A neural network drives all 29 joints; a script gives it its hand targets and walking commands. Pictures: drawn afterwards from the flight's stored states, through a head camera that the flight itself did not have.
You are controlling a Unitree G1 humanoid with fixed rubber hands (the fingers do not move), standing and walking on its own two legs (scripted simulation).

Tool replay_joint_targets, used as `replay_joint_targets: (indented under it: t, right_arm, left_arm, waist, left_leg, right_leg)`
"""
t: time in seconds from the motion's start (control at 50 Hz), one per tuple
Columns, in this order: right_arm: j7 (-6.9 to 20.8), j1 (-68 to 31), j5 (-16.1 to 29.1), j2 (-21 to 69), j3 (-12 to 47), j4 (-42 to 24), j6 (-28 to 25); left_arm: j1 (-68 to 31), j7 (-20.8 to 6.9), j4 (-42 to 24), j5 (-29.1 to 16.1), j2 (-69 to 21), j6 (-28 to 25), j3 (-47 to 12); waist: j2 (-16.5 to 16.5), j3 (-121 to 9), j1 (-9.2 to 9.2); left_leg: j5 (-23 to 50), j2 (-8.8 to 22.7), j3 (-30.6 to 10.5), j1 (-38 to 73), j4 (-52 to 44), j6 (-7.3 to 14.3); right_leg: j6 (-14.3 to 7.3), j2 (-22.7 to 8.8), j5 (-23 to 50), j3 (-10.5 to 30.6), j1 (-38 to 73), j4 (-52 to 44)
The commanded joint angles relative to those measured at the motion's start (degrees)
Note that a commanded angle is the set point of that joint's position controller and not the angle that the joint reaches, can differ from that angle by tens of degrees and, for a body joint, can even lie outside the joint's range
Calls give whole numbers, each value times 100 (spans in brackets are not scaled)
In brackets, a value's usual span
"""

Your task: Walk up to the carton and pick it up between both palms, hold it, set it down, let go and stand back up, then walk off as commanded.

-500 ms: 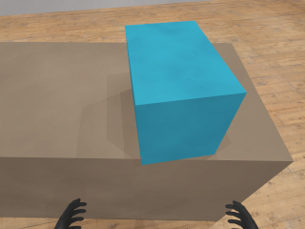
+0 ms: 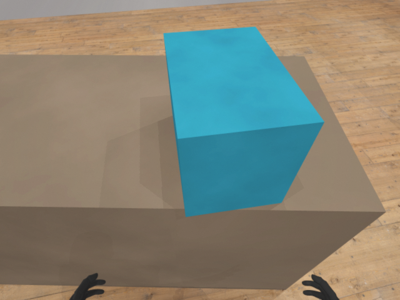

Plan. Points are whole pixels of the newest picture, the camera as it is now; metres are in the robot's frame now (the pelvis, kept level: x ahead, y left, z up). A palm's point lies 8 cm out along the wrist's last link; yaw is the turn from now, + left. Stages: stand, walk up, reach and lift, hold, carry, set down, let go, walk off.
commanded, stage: stand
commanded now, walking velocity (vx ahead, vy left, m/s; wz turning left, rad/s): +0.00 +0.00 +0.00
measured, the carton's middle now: (222, 117) +0.44 -0.02 +0.13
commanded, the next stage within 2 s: none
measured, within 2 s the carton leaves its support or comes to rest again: neither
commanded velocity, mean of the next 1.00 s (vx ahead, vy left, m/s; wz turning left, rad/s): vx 0.00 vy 0.00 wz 0.00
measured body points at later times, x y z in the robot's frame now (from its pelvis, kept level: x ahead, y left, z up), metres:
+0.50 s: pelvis +0.00 +0.00 +0.00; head +0.01 +0.00 +0.45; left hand +0.10 +0.28 -0.12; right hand +0.11 -0.26 -0.12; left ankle -0.01 +0.12 -0.72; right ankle +0.00 -0.12 -0.72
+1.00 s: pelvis -0.01 +0.01 +0.00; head -0.02 +0.02 +0.45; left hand +0.07 +0.29 -0.13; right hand +0.08 -0.25 -0.13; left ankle -0.01 +0.12 -0.72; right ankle +0.00 -0.12 -0.72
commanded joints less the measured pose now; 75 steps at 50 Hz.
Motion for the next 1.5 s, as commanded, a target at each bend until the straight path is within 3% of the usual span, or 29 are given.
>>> replay_joint_targets:
  t: [0.0,0.02,0.12,0.14,0.22,0.24,0.42,0.44,0.48,0.5,0.56,0.66,0.74,0.78,0.82,0.88,0.96,1.0,1.04,1.06,1.08,1.16,1.24,1.34,1.36,1.4,1.42,1.44,1.48]
  right_arm:
    - [-29,-721,-63,-1580,-459,-290,-222]
    - [-46,-516,-52,-1583,-414,-144,-182]
    - [-19,-646,-48,-1540,-425,-74,-238]
    - [-11,-606,-26,-1518,-439,-10,-231]
    - [-80,-587,-40,-1644,-451,105,-181]
    - [-75,-640,0,-1670,-471,35,-171]
    - [-21,-591,-65,-1606,-365,339,-181]
    - [-25,-686,-15,-1510,-388,300,-178]
    - [-25,-651,-52,-1639,-423,351,-147]
    - [-54,-518,-4,-1572,-396,416,-181]
    - [-53,-525,28,-1620,-405,471,-175]
    - [-70,-666,-24,-1640,-404,496,-117]
    - [-57,-552,32,-1569,-351,640,-174]
    - [-72,-608,17,-1531,-367,695,-149]
    - [-71,-657,-41,-1650,-374,765,-135]
    - [-63,-654,-39,-1643,-377,761,-116]
    - [-48,-815,7,-1620,-372,822,-125]
    - [-13,-551,-17,-1578,-360,963,-130]
    - [-39,-621,-8,-1531,-340,911,-108]
    - [-61,-719,-11,-1638,-360,977,-100]
    - [-49,-705,8,-1662,-345,939,-115]
    - [-71,-647,-27,-1677,-393,1015,-106]
    - [-32,-737,-48,-1737,-377,1045,-115]
    - [-74,-845,-3,-1727,-354,1049,-148]
    - [-72,-744,2,-1717,-361,1046,-127]
    - [-91,-702,54,-1632,-367,1115,-126]
    - [-92,-822,-33,-1750,-394,1090,-142]
    - [-77,-693,13,-1665,-373,1095,-120]
    - [-55,-840,3,-1751,-375,1143,-179]
  left_arm:
    - [-446,46,-246,135,1183,-289,350]
    - [-299,57,-179,128,1177,-289,363]
    - [-484,63,-125,103,1163,-312,353]
    - [-437,51,-131,106,1149,-286,354]
    - [-326,78,-3,128,1149,-321,349]
    - [-505,49,-25,114,1289,-320,383]
    - [-294,103,151,75,1192,-294,350]
    - [-379,76,224,102,1217,-262,297]
    - [-290,100,275,40,1128,-269,286]
    - [-362,80,296,75,1160,-286,290]
    - [-288,108,419,74,1321,-256,330]
    - [-310,103,503,93,1198,-311,294]
    - [-414,99,575,67,1241,-220,281]
    - [-428,121,523,99,1146,-230,281]
    - [-490,126,582,108,1184,-249,290]
    - [-208,102,721,74,1187,-285,224]
    - [-540,91,710,92,1192,-251,227]
    - [-241,81,867,127,1164,-279,257]
    - [-230,108,830,54,1222,-289,283]
    - [-453,104,851,76,1143,-232,235]
    - [-400,69,812,92,1156,-212,228]
    - [-364,94,961,110,1236,-217,273]
    - [-116,9,1008,85,1132,-187,249]
    - [-159,7,1124,72,993,-216,190]
    - [-237,-7,1158,109,1062,-190,154]
    - [-483,20,1114,137,1139,-239,210]
    - [-255,-6,1101,52,1045,-218,223]
    - [-396,20,1139,72,1231,-192,238]
    - [-270,-8,1120,43,1032,-214,196]
  waist:
    - [84,-320,69]
    - [313,-249,87]
    - [49,-355,49]
    - [412,-243,73]
    - [-66,-396,64]
    - [266,-389,-51]
    - [331,-370,109]
    - [-20,-234,13]
    - [536,-256,79]
    - [115,-451,88]
    - [315,-195,77]
    - [-22,-249,46]
    - [503,-296,5]
    - [156,-121,44]
    - [452,-170,15]
    - [86,-113,48]
    - [514,5,25]
    - [144,-347,19]
    - [462,-101,53]
    - [227,172,78]
    - [723,-37,69]
    - [376,175,23]
    - [774,282,173]
    - [728,197,182]
    - [414,169,52]
    - [532,131,-12]
    - [802,59,113]
    - [835,51,9]
    - [690,139,145]
  left_leg:
    - [1503,442,-599,159,-806,446]
    - [1659,463,-614,126,-794,427]
    - [1775,524,-652,206,-862,431]
    - [1922,550,-683,156,-919,438]
    - [1903,543,-635,339,-710,467]
    - [2079,524,-522,384,-651,440]
    - [1863,549,-670,320,-936,466]
    - [1889,565,-761,279,-966,473]
    - [1930,604,-707,296,-958,453]
    - [2119,619,-738,290,-952,476]
    - [2461,531,-614,281,-909,446]
    - [2072,495,-531,399,-864,423]
    - [2194,624,-731,368,-1098,428]
    - [1766,729,-880,196,-1231,482]
    - [1600,553,-720,311,-1201,424]
    - [1533,629,-781,292,-1215,454]
    - [1485,601,-789,235,-1411,403]
    - [1672,619,-731,421,-1250,408]
    - [1551,601,-827,232,-1425,426]
    - [1534,674,-896,104,-1552,435]
    - [1479,733,-950,181,-1541,434]
    - [975,672,-913,191,-1646,391]
    - [248,753,-1140,-235,-2092,393]
    - [519,755,-1091,-6,-2076,380]
    - [325,731,-1102,-55,-2080,353]
    - [746,711,-1079,186,-2089,293]
    - [1011,785,-1077,252,-2096,345]
    - [818,822,-1098,170,-2202,352]
    - [515,786,-1157,70,-2224,333]
  right_leg:
    - [-480,-458,1589,524,374,-821]
    - [-498,-465,1581,588,406,-726]
    - [-489,-458,1734,584,464,-786]
    - [-487,-471,1825,616,382,-792]
    - [-468,-518,2085,582,501,-790]
    - [-477,-560,2219,608,415,-806]
    - [-469,-495,1800,613,466,-829]
    - [-471,-479,1889,567,392,-852]
    - [-469,-499,2021,634,391,-847]
    - [-455,-508,2191,572,696,-821]
    - [-466,-528,2413,654,615,-858]
    - [-467,-557,2160,726,481,-960]
    - [-444,-514,2132,557,611,-897]
    - [-410,-423,1812,534,552,-1036]
    - [-470,-552,1805,716,498,-1065]
    - [-442,-466,1659,650,524,-1178]
    - [-455,-502,1666,685,433,-1183]
    - [-409,-503,1868,610,696,-1171]
    - [-424,-489,1710,648,603,-1135]
    - [-395,-466,1611,596,564,-1153]
    - [-365,-416,1541,522,627,-1106]
    - [-375,-410,1295,567,483,-1333]
    - [-349,-281,913,477,664,-1293]
    - [-380,-400,1075,585,713,-1426]
    - [-273,-342,1103,467,764,-1416]
    - [-295,-386,1147,521,605,-1427]
    - [-218,-311,1161,481,559,-1341]
    - [-235,-300,1053,471,623,-1316]
    - [-264,-345,1054,491,692,-1441]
